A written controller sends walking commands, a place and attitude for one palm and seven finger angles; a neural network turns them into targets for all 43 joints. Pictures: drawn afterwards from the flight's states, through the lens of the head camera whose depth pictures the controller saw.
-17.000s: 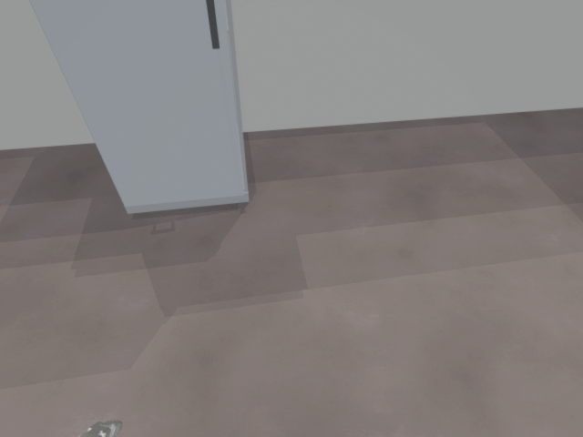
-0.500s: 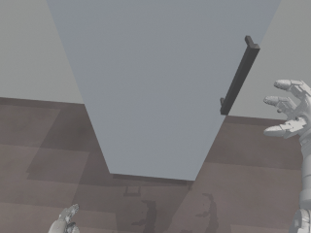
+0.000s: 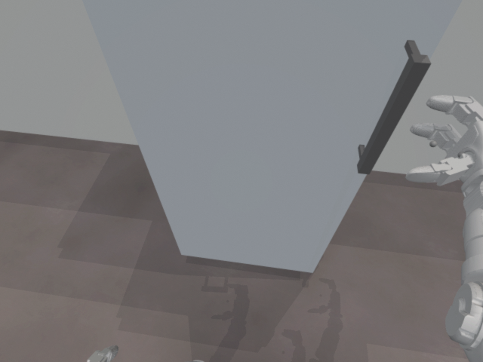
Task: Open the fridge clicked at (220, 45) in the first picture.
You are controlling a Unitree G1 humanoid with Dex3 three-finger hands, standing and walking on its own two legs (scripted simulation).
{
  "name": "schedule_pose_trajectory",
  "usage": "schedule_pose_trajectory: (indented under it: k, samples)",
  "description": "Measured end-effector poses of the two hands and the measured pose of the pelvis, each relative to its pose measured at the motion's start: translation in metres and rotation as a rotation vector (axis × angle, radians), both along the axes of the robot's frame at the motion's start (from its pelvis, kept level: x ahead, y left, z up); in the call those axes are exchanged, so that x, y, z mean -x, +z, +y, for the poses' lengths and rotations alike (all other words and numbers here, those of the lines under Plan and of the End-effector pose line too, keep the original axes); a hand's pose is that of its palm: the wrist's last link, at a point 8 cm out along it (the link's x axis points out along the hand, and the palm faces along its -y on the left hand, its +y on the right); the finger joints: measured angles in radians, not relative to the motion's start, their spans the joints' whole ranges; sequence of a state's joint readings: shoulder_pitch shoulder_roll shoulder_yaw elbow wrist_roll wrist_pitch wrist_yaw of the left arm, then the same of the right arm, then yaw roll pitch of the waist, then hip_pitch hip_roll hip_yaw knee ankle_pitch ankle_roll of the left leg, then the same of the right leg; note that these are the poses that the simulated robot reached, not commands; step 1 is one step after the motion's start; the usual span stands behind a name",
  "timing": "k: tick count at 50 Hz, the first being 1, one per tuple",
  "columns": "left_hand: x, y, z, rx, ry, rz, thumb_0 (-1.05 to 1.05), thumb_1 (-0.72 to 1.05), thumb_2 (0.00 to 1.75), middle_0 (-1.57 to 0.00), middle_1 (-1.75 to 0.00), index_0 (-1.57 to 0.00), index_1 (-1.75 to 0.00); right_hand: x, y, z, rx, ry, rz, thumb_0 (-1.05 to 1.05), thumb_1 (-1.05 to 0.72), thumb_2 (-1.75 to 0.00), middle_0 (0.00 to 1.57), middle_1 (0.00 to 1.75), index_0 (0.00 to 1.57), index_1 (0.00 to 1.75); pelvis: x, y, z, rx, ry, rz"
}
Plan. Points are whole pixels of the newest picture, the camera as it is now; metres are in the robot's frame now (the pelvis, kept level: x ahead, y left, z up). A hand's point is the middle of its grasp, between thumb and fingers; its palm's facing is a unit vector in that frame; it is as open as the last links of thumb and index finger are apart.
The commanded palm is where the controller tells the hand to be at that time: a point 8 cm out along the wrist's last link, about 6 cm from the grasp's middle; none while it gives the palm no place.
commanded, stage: move the hooked fingers beside the handle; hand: right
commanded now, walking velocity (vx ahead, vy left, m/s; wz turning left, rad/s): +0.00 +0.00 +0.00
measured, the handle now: (384, 115) +0.51 -0.17 +0.15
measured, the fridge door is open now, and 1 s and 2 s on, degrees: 0 0 0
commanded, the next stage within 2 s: feel for the door with the fingertips in 0.76 s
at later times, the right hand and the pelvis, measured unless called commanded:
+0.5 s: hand (428, 143) +0.45 -0.23 +0.15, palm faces +0.01 +1.00 +0.01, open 14.0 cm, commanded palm +0.42 -0.28 +0.15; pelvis +0.00 +0.00 +0.00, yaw +0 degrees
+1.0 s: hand (419, 143) +0.45 -0.22 +0.14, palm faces +0.01 +1.00 +0.00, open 14.0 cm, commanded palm +0.43 -0.26 +0.15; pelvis +0.00 +0.00 +0.00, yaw -1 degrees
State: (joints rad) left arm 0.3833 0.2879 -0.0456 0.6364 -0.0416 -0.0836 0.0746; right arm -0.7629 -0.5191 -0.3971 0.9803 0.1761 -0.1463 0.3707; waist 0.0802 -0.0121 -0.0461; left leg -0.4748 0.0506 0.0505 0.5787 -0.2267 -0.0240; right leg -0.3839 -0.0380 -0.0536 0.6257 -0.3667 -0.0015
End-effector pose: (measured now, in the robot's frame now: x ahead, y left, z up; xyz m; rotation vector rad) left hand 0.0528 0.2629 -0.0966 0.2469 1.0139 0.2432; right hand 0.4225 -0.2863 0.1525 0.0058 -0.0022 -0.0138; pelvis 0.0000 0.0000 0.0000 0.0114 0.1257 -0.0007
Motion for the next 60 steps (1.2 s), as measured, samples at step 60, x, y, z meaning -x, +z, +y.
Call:
schedule_pose_trajectory:
  k: [60]
  samples:
    - [-0.009,-0.004,0.000,0.024,0.002,0.008,0.01,0.91,0.89,-0.21,-0.30,-0.20,-0.30,-0.007,-0.009,0.037,0.000,0.019,-0.010,-0.01,0.50,-0.30,0.30,1.20,0.30,1.20,-0.004,-0.002,0.003,-0.003,0.000,0.010]
